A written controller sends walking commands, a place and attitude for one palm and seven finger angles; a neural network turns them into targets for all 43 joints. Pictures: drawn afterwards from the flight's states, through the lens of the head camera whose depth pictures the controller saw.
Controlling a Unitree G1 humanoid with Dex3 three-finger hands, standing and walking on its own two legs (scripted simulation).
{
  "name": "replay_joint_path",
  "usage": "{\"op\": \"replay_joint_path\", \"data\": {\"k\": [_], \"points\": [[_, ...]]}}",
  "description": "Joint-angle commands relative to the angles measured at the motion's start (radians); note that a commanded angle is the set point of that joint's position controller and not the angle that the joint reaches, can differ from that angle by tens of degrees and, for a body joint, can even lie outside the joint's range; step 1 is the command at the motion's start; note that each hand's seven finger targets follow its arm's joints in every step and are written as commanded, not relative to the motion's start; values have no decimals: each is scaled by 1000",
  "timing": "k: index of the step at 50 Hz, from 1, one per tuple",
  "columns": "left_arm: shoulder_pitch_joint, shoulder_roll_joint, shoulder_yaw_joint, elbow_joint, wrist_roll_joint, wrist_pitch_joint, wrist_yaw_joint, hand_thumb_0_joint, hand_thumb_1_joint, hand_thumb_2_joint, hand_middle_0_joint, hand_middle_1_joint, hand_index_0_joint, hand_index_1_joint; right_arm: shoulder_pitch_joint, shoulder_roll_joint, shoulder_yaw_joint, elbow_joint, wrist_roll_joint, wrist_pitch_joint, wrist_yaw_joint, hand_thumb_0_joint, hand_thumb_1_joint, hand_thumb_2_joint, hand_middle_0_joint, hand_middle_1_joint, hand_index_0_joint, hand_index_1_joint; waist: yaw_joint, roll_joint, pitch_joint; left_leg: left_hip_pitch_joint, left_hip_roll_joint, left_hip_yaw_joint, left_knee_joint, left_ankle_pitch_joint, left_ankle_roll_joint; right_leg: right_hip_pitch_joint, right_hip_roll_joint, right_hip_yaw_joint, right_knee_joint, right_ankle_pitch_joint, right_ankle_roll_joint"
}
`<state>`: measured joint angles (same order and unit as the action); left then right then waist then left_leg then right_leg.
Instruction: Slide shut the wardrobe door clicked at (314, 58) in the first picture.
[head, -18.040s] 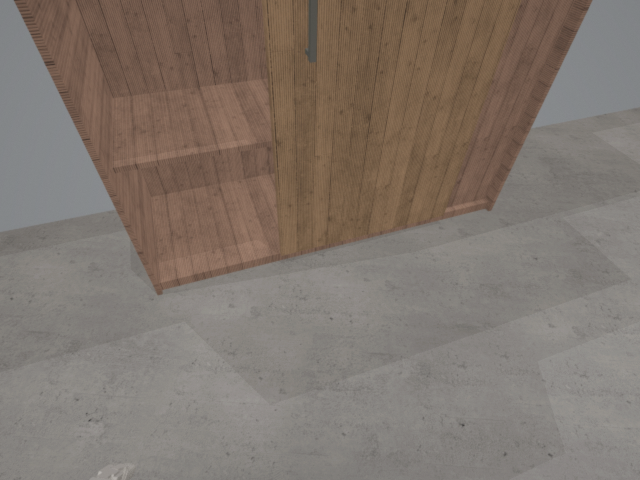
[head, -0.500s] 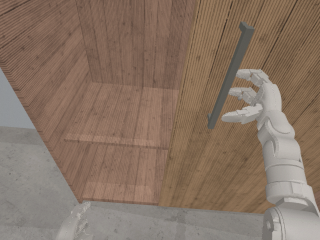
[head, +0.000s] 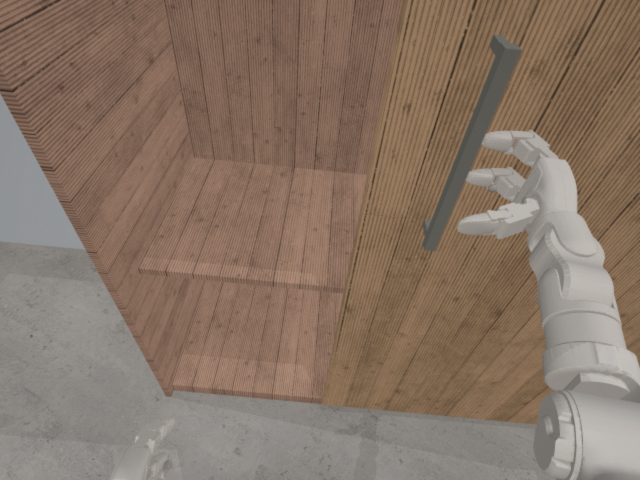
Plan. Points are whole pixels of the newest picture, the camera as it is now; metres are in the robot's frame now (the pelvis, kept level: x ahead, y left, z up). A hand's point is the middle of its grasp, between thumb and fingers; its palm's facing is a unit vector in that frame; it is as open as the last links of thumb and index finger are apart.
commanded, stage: move the hooked fingers beside the handle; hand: right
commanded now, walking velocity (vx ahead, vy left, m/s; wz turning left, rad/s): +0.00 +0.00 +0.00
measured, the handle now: (458, 160) +0.47 -0.13 +0.20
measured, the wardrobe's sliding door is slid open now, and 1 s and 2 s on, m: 0.47 0.47 0.47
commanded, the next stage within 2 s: feel for the door with the fingertips in 1.68 s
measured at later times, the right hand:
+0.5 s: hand (498, 189) +0.42 -0.17 +0.19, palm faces +0.01 +1.00 -0.02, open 13.5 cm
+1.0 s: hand (520, 192) +0.42 -0.20 +0.20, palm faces +0.05 +1.00 -0.01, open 14.0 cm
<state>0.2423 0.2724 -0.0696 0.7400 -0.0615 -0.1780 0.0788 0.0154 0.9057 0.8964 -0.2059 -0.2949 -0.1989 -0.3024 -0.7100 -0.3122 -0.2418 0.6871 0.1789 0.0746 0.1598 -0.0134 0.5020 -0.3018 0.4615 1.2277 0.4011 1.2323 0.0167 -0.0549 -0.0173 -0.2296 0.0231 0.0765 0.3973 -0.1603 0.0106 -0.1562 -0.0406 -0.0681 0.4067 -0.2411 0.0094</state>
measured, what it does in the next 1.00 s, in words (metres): stands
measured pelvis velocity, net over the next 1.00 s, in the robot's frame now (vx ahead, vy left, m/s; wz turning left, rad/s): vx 0.02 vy -0.01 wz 0.00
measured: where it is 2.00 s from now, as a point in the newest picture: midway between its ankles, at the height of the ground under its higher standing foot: outside the picture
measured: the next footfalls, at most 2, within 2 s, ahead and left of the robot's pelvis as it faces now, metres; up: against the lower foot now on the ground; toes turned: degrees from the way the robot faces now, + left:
none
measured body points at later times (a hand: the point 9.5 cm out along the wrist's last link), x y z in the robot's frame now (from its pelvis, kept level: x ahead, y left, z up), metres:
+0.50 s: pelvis -0.01 +0.00 +0.00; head -0.01 +0.02 +0.45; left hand +0.10 +0.25 -0.11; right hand +0.41 -0.23 +0.20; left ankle +0.03 +0.11 -0.74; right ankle -0.02 -0.12 -0.74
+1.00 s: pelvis +0.02 -0.01 +0.00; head +0.01 +0.01 +0.45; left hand +0.18 +0.23 -0.10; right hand +0.41 -0.25 +0.20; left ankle +0.03 +0.11 -0.74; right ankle -0.02 -0.13 -0.74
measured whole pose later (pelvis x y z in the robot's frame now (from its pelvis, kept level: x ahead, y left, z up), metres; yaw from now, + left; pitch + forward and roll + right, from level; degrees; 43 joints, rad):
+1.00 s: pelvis +0.02 -0.01 +0.00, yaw +0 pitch +0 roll +0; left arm 0.23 0.28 -0.06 0.71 -0.06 -0.20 0.07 0.02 0.91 0.90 -0.21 -0.29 -0.20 -0.30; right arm -0.58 -0.31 -0.26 0.48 0.20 0.13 0.17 -0.01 0.50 -0.30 0.33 1.22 0.30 1.20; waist -0.01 -0.06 -0.03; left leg -0.21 0.03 0.07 0.40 -0.19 0.00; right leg -0.13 -0.03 -0.07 0.40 -0.27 0.00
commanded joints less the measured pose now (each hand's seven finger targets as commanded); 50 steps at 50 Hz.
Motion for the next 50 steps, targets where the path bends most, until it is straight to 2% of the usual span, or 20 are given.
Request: {"op": "replay_joint_path", "data": {"k": [1,4,5,7,8,11,13,16,18,19,20,28,31,33,34,35,37,44,48,50], "points": [[-67,120,41,-135,-4,-53,16,0,900,900,-200,-300,-200,-300,-508,-294,-93,-156,-10,-82,-36,0,500,-300,300,1200,300,1200,8,66,-196,132,11,-83,-78,-20,2,-54,23,30,-78,-1,-47],[-47,125,46,-127,-3,-63,8,0,900,900,-200,-300,-200,-300,-533,-310,-114,-135,-2,-93,-42,0,500,-300,300,1200,300,1200,10,100,-207,136,11,-88,-78,-39,1,-59,19,34,-74,-10,-48],[-50,129,50,-132,-3,-67,12,0,900,900,-200,-300,-200,-300,-501,-369,-162,-129,-7,-99,-42,0,500,-300,300,1200,300,1200,-6,103,-230,155,11,-93,-78,-41,1,-67,21,33,-70,-7,-49],[-50,128,46,-133,-2,-70,15,0,900,900,-200,-300,-200,-300,-520,-350,-137,-133,-9,-105,-29,0,500,-300,300,1200,300,1200,3,89,-227,159,14,-95,-75,-22,0,-72,20,28,-71,-1,-48],[-63,145,58,-116,-12,-70,-1,0,900,900,-200,-300,-200,-300,-536,-406,-153,-59,11,-84,-39,0,500,-300,300,1200,300,1200,-12,114,-196,172,28,-96,-87,-37,4,-133,28,43,-58,-2,-42],[-50,125,45,-141,-2,-77,8,0,900,900,-200,-300,-200,-300,-498,-352,-144,-148,-7,-122,-22,0,500,-300,300,1200,300,1200,-4,70,-228,165,15,-94,-73,-13,2,-71,21,27,-76,4,-47],[-61,146,59,-130,-11,-82,-7,0,900,900,-200,-300,-200,-300,-520,-408,-159,-89,11,-104,-32,0,500,-300,300,1200,300,1200,-22,92,-204,173,25,-85,-79,-21,8,-121,29,44,-69,6,-42],[-54,127,47,-152,-2,-87,5,0,900,900,-200,-300,-200,-300,-474,-377,-168,-174,-11,-131,-24,0,500,-300,300,1200,300,1200,-14,48,-228,164,15,-96,-77,-40,3,-69,20,25,-83,-14,-47],[-61,151,61,-131,-11,-91,-7,0,900,900,-200,-300,-200,-300,-510,-412,-158,-96,8,-104,-32,0,500,-300,300,1200,300,1200,-17,116,-182,159,26,-92,-88,-53,6,-127,24,42,-72,-18,-46],[-31,136,54,-138,-2,-90,2,0,900,900,-200,-300,-200,-300,-486,-393,-183,-159,-7,-125,-26,0,500,-300,300,1200,300,1200,-4,113,-219,164,15,-102,-81,-54,0,-78,11,26,-81,-20,-50],[-45,137,55,-149,-3,-90,5,0,900,900,-200,-300,-200,-300,-443,-424,-211,-167,-11,-124,-22,0,500,-300,300,1200,300,1200,-22,73,-238,176,15,-105,-78,-42,2,-74,17,22,-76,-8,-50],[-64,150,58,-155,-7,-93,-1,0,900,900,-200,-300,-200,-300,-428,-396,-173,-211,13,-90,-9,0,500,-300,300,1200,300,1200,-27,72,-221,177,16,-75,-62,57,10,-69,21,34,-79,55,-45],[-52,138,53,-159,-3,-89,11,0,900,900,-200,-300,-200,-300,-428,-347,-147,-258,4,-93,10,0,500,-300,300,1200,300,1200,-1,46,-236,161,8,-79,-62,69,4,-19,14,23,-81,60,-48],[-64,151,61,-156,-10,-94,3,0,900,900,-200,-300,-200,-300,-419,-360,-151,-233,28,-74,21,0,500,-300,300,1200,300,1200,-15,64,-232,161,11,-70,-59,93,11,-30,19,34,-69,82,-46],[-50,137,55,-156,-5,-90,10,0,900,900,-200,-300,-200,-300,-416,-316,-134,-265,23,-81,29,0,500,-300,300,1200,300,1200,3,48,-249,159,6,-73,-52,104,7,2,12,25,-70,90,-48],[-49,140,58,-161,-5,-91,10,0,900,900,-200,-300,-200,-300,-397,-344,-160,-282,21,-81,30,0,500,-300,300,1200,300,1200,-9,47,-269,174,4,-70,-47,128,9,7,15,28,-67,111,-48],[-65,131,56,-172,-5,-94,7,0,900,900,-200,-300,-200,-300,-395,-290,-121,-350,27,-80,36,0,500,-300,300,1200,300,1200,-10,-3,-289,175,4,-62,-36,176,13,41,16,30,-66,157,-43],[-85,131,57,-161,-9,-81,-1,0,900,900,-200,-300,-200,-300,-336,-171,-37,-377,41,-21,31,0,500,-300,300,1200,300,1200,-1,43,-228,130,-1,-42,-21,210,15,55,11,41,-53,204,-39],[-105,132,57,-168,-6,-72,-9,0,900,900,-200,-300,-200,-300,-324,-215,-61,-445,37,2,7,0,500,-300,300,1200,300,1200,-27,39,-263,162,3,-38,-8,263,20,56,20,51,-40,268,-32],[-108,121,54,-171,-3,-61,-3,0,900,900,-200,-300,-200,-300,-316,-170,-38,-471,29,6,5,0,500,-300,300,1200,300,1200,-12,32,-266,153,-2,-36,-7,264,16,80,15,46,-42,274,-33]]}}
